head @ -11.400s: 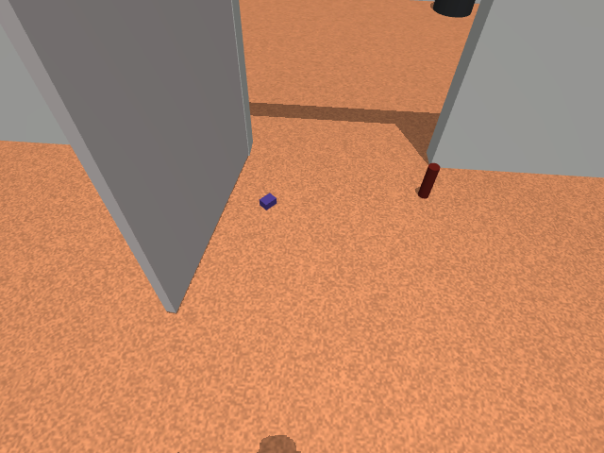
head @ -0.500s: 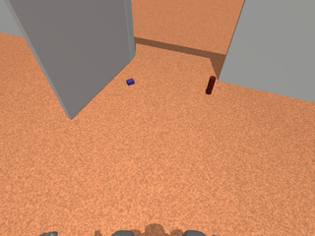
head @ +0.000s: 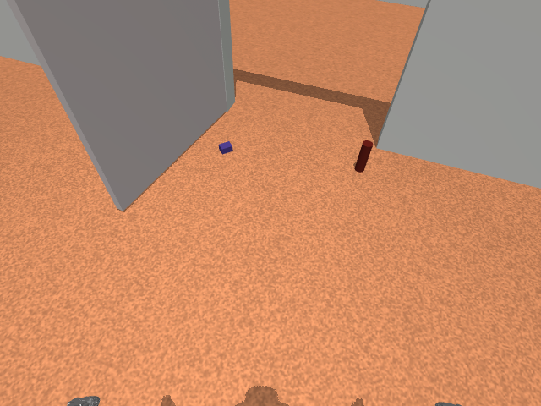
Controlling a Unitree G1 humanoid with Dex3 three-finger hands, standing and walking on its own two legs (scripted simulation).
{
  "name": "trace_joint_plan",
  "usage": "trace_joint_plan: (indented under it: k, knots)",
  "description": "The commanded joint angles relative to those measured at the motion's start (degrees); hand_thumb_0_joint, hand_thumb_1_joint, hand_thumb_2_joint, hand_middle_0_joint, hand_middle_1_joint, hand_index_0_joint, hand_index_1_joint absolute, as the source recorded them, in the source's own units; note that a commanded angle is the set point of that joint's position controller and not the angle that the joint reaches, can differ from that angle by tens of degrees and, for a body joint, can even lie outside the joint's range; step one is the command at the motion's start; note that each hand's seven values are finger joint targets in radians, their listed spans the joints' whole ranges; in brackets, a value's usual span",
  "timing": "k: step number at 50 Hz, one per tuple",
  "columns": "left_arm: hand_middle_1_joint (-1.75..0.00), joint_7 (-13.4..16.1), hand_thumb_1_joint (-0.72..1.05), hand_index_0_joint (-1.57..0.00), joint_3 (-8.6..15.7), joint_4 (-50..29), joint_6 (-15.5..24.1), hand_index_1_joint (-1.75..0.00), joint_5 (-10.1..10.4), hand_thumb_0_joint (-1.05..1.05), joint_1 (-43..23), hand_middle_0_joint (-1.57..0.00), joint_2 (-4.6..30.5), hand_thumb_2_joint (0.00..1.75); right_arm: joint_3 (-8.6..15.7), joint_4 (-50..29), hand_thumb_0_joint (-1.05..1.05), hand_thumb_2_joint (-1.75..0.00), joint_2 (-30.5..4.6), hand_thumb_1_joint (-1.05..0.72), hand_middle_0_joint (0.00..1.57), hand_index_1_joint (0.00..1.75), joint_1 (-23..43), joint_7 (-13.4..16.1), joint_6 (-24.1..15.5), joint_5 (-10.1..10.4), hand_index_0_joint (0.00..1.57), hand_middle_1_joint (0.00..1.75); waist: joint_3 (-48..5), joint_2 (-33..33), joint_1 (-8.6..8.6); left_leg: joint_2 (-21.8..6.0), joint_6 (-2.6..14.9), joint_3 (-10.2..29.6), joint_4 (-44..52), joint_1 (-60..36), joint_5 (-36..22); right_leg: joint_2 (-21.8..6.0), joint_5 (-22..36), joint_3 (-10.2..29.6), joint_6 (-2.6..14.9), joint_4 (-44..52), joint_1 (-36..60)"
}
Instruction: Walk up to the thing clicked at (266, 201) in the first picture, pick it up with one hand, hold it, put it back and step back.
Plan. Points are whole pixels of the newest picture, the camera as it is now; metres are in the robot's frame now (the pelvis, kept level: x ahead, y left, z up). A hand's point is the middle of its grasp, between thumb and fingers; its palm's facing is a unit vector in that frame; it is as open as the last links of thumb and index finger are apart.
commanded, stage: walk up
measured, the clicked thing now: (225, 147) +1.47 +0.25 -0.76
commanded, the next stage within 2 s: stand in 0.26 s
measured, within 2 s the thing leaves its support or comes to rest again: neither
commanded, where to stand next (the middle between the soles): +0.06 -0.03 m, yaw -2 degrees
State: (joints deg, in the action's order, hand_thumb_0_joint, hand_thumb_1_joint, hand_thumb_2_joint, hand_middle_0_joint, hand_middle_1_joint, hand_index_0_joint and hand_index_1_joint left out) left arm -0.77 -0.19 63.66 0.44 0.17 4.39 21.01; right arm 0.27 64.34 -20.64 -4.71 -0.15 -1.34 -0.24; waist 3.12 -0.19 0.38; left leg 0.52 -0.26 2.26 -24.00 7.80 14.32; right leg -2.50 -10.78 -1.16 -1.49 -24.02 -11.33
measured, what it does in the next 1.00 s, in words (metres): stands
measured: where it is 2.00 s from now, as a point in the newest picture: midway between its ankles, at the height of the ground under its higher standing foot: outside the picture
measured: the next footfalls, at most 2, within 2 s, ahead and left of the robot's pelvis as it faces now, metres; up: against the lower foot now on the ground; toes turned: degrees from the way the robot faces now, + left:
none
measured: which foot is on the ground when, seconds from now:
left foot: down 0.00-1.00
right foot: down 0.00-1.00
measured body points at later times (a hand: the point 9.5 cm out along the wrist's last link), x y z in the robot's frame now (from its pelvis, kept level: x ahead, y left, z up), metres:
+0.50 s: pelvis +0.01 -0.01 +0.01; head +0.03 -0.01 +0.46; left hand +0.09 +0.29 -0.13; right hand +0.09 -0.31 -0.13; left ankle -0.01 +0.12 -0.74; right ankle +0.02 -0.14 -0.74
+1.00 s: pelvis +0.00 -0.02 +0.01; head +0.02 -0.02 +0.45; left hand +0.09 +0.28 -0.12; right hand +0.07 -0.32 -0.13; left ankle -0.01 +0.12 -0.74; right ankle +0.02 -0.14 -0.74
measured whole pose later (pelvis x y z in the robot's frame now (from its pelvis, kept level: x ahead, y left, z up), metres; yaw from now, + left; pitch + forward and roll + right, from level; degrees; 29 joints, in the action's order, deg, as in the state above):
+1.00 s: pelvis +0.00 -0.02 +0.01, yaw +0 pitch -2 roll +0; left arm -0.3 -0.1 64.8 0.7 -0.4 5.0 20.1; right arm 0.4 66.4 -19.7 -5.5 -0.7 -0.1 -0.6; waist 3.3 0.5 0.0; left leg -1.7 -2.2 2.5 -17.8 4.7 11.6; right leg -0.4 -8.6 -1.7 0.2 -19.0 -8.8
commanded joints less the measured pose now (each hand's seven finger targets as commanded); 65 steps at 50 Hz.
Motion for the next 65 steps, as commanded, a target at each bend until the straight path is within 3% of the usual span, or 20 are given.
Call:
trace_joint_plan:
  k: [1, 5, 10, 17, 23, 30, 35, 43, 53, 61, 65]
  knots:
    - [-0.30, 0.7, 0.90, -0.20, 2.5, -2.1, 1.3, -0.30, 0.1, 0.00, -3.0, -0.20, 11.8, 0.90, 2.4, -2.2, 0.00, -0.90, -12.3, -0.90, 0.20, 0.30, 1.8, 0.9, -0.9, 0.2, 0.20, 0.30, -5.5, -1.0, -0.25, -6.2, 1.87, 4.2, 4.9, 0.8, -12.9, -5.4, 9.2, 4.4, 2.64, 4.1, 5.0]
    - [-0.30, 0.7, 0.90, -0.20, 2.5, -1.7, 1.2, -0.30, -0.2, 0.00, -3.8, -0.20, 12.0, 0.90, 2.3, -1.9, 0.00, -0.90, -12.4, -0.90, 0.20, 0.30, 3.0, 0.7, -0.7, 0.0, 0.20, 0.30, -4.4, -0.5, -0.31, -6.2, 1.65, 4.2, 6.7, 0.5, -10.8, -5.2, 6.2, 4.5, 2.31, 5.4, 4.5]
    - [-0.30, 0.7, 0.90, -0.20, 2.8, -1.4, 1.4, -0.30, -0.4, 0.00, -3.6, -0.20, 11.8, 0.90, 2.4, -1.9, 0.00, -0.90, -12.2, -0.90, 0.20, 0.30, 3.5, 0.6, -0.6, 0.0, 0.20, 0.30, -5.9, -0.2, -0.36, -6.4, 1.43, 3.7, 6.7, -1.0, -13.0, -5.2, 8.0, 4.3, 2.15, 6.2, 5.9]
    - [-0.30, 1.2, 0.90, -0.20, 2.8, -1.4, 1.8, -0.30, -0.2, 0.00, -2.8, -0.20, 11.3, 0.90, 2.4, -1.7, 0.00, -0.90, -12.1, -0.90, 0.20, 0.30, 4.3, 0.7, -0.6, 0.1, 0.20, 0.30, -8.2, 0.8, -0.08, -7.7, 0.95, 3.8, 7.2, -2.6, -21.1, -5.7, 17.3, 4.3, 2.63, 5.1, 9.5]
    - [-0.30, 1.1, 0.90, -0.20, 2.7, -1.3, 1.4, -0.30, -0.2, 0.00, -2.6, -0.20, 11.4, 0.90, 2.2, -1.4, 0.00, -0.90, -11.5, -0.90, 0.20, 0.30, 4.5, 0.6, -0.3, 0.1, 0.20, 0.30, -6.0, 1.6, -0.11, -7.0, 0.45, 3.6, 9.2, -1.4, -12.3, -5.0, 8.2, 4.6, 2.31, 7.5, 7.7]
    - [-0.30, 1.2, 0.90, -0.20, 2.7, -1.6, 1.4, -0.30, -0.4, 0.00, -2.8, -0.20, 11.8, 0.90, 2.2, -1.3, 0.00, -0.90, -10.9, -0.90, 0.20, 0.30, 3.6, 0.5, -0.3, -0.1, 0.20, 0.30, -5.8, -0.3, -0.13, -7.3, 0.46, 3.7, 9.2, -0.9, -13.1, -5.2, 8.9, 4.7, 2.64, 7.1, 8.0]
    - [-0.30, 1.1, 0.90, -0.20, 2.8, -1.8, 1.3, -0.30, -0.5, 0.00, -2.8, -0.20, 11.9, 0.90, 2.1, -1.2, 0.00, -0.90, -10.8, -0.90, 0.20, 0.30, 2.9, 0.4, -0.2, -0.2, 0.20, 0.30, -4.3, -0.6, -0.12, -6.8, 0.57, 3.7, 9.4, 0.0, -8.1, -5.0, 2.9, 5.3, 2.49, 8.3, 5.7]
    - [-0.30, 1.1, 0.90, -0.20, 2.7, -2.1, 1.6, -0.30, -0.3, 0.00, -2.4, -0.20, 12.0, 0.90, 2.2, -1.3, 0.00, -0.90, -11.0, -0.90, 0.20, 0.30, 1.9, 0.4, -0.3, -0.2, 0.20, 0.30, -5.9, -1.0, -0.26, -7.2, 0.56, 3.5, 8.7, -1.3, -11.6, -5.3, 8.4, 5.6, 2.75, 7.6, 6.9]
    - [-0.30, 1.1, 0.90, -0.20, 2.6, -2.1, 1.4, -0.30, -0.3, 0.00, -1.9, -0.20, 12.0, 0.90, 2.1, -1.5, 0.00, -0.90, -11.3, -0.90, 0.20, 0.30, 0.9, 0.4, 0.0, -0.2, 0.20, 0.30, -4.2, 0.5, -0.23, -7.0, 0.70, 3.3, 8.8, -0.1, -7.8, -4.9, 3.2, 5.8, 2.66, 8.3, 5.4]
    - [-0.30, 1.0, 0.90, -0.20, 2.5, -2.2, 1.3, -0.30, -0.4, 0.00, -1.4, -0.20, 11.7, 0.90, 2.0, -1.9, 0.00, -0.90, -11.4, -0.90, 0.20, 0.30, 0.7, 0.6, -0.3, -0.1, 0.20, 0.30, -6.5, 0.8, -0.23, -7.8, 0.41, 3.4, 8.6, -2.4, -13.8, -4.9, 10.7, 5.1, 3.08, 6.4, 7.2]
    - [-0.30, 0.9, 0.90, -0.20, 2.3, -2.1, 1.3, -0.30, -0.3, 0.00, -1.2, -0.20, 11.4, 0.90, 1.9, -1.8, 0.00, -0.90, -11.6, -0.90, 0.20, 0.30, 0.8, 0.6, -0.3, 0.0, 0.20, 0.30, -5.8, 0.6, -0.03, -7.8, 0.44, 3.3, 8.4, -2.2, -13.7, -4.8, 10.6, 5.1, 2.90, 6.7, 7.2]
